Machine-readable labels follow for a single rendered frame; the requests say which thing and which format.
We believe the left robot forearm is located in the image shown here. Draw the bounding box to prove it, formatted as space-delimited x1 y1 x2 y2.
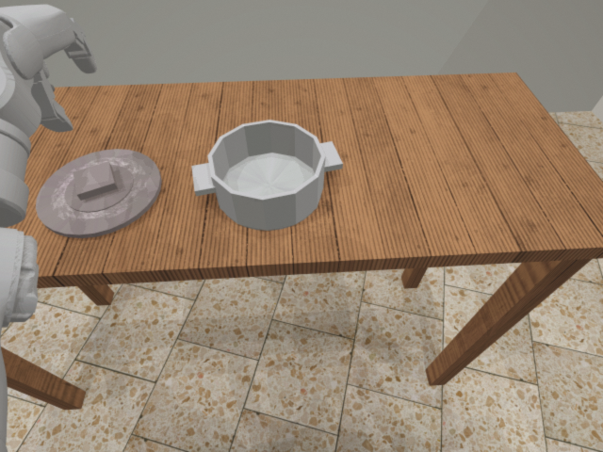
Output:
0 13 43 228

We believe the left robot hand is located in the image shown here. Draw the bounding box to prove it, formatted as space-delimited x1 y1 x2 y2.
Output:
0 5 97 132

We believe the knob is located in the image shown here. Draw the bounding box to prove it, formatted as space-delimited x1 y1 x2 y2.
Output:
73 161 118 201

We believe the pot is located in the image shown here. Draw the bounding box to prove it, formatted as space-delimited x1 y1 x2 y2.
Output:
191 120 343 231

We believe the lid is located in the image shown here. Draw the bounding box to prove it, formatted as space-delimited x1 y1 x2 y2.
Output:
36 149 162 238

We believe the table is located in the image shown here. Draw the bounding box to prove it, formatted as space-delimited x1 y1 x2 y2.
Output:
1 73 603 410

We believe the left robot upper arm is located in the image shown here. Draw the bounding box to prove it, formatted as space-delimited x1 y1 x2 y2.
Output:
0 227 39 452

